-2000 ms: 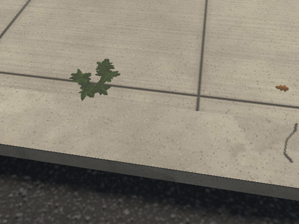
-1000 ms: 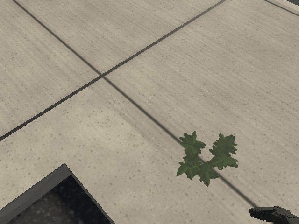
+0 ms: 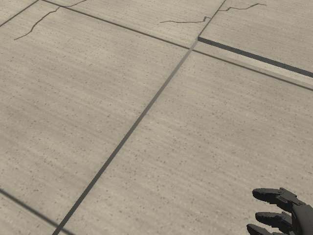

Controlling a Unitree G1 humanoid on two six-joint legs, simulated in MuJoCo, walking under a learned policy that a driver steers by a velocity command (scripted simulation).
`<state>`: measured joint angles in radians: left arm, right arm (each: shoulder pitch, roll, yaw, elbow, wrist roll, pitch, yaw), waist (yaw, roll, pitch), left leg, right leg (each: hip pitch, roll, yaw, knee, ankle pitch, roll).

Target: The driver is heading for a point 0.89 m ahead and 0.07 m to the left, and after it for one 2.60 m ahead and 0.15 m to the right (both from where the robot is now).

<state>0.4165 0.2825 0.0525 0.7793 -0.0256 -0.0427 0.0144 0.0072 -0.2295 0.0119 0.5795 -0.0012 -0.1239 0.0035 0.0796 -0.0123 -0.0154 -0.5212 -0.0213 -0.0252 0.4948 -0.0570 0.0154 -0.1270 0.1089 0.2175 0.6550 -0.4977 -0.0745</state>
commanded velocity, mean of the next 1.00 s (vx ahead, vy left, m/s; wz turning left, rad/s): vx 0.50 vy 0.00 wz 0.14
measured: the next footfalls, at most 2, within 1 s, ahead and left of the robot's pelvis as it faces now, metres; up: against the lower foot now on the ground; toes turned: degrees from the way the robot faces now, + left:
right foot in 0.46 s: +0.39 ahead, -0.17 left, +0.00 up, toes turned -4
left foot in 0.94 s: +0.63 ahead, +0.13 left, +0.00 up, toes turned +15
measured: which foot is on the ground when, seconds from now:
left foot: down 0.00-0.46, up 0.48-0.92, down 0.94-1.00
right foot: up 0.00-0.44, down 0.46-0.94, up 0.96-1.00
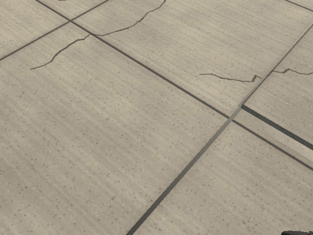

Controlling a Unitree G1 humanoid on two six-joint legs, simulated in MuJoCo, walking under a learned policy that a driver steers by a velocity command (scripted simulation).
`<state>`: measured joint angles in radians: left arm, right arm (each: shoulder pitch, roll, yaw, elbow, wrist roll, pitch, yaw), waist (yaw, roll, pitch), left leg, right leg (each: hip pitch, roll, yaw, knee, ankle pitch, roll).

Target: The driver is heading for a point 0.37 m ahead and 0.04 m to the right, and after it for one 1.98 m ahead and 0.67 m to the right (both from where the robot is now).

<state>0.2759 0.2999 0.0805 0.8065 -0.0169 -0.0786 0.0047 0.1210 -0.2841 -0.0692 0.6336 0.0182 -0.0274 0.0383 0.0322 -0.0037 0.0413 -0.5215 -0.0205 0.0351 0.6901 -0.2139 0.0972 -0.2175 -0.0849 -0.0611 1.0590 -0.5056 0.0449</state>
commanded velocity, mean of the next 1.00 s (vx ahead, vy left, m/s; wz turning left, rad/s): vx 0.24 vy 0.00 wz -0.26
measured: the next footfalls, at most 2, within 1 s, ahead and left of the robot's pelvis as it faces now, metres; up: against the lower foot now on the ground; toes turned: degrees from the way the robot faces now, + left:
right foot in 0.46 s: +0.43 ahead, -0.12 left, +0.00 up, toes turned -2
left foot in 0.92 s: +0.47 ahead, +0.10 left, +0.00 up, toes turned -23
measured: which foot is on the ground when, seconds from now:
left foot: down 0.00-0.48, up 0.50-0.90, down 0.92-1.00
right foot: up 0.00-0.44, down 0.46-0.92, up 0.94-1.00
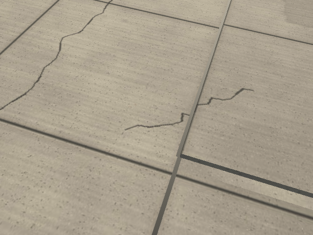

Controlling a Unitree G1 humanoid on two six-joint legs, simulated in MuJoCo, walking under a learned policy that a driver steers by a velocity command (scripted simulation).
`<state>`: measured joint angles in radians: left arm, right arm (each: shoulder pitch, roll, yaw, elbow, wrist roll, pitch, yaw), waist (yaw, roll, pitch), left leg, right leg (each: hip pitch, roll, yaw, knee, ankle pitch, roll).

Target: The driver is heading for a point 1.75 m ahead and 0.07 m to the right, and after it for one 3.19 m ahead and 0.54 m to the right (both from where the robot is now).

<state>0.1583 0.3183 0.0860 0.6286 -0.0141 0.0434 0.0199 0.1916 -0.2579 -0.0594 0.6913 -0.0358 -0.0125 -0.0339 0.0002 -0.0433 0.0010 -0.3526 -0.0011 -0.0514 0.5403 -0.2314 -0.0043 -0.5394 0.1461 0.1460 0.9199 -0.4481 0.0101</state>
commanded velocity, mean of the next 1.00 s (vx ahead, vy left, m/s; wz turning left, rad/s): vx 0.01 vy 0.00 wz -0.04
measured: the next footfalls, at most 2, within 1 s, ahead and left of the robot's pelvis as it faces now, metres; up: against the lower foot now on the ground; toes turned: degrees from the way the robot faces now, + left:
right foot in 0.32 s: +0.01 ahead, -0.14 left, +0.00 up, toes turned -13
left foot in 0.82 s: +0.00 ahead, +0.08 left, +0.00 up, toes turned +0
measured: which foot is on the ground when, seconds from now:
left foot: down 0.00-0.32, up 0.34-0.80, down 0.82-1.00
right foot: up 0.00-0.30, down 0.32-0.82, up 0.84-1.00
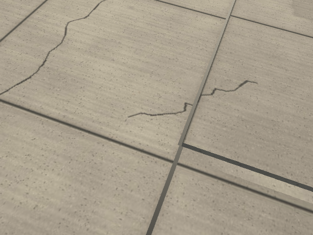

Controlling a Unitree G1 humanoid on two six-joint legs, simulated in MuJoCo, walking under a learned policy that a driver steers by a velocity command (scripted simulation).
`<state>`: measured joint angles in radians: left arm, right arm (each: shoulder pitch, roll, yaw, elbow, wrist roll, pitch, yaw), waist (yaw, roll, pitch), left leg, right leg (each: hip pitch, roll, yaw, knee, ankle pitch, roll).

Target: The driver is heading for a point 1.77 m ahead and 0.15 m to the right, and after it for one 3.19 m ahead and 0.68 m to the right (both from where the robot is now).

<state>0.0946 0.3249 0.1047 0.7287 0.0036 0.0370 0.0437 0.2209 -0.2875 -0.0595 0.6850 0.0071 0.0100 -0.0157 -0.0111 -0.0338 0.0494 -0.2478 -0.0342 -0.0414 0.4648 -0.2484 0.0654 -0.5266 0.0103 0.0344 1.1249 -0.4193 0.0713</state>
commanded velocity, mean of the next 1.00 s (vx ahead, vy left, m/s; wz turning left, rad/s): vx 0.00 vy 0.00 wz -0.16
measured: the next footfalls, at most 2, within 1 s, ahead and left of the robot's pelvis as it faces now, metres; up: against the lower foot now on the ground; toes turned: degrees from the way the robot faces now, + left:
right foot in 0.32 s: +0.07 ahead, -0.15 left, +0.00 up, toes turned +8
right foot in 0.90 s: +0.02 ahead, -0.19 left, +0.00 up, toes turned -13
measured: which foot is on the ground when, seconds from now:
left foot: down 0.00-0.90, up 0.92-1.00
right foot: up 0.00-0.30, down 0.32-0.60, up 0.62-0.88, down 0.90-1.00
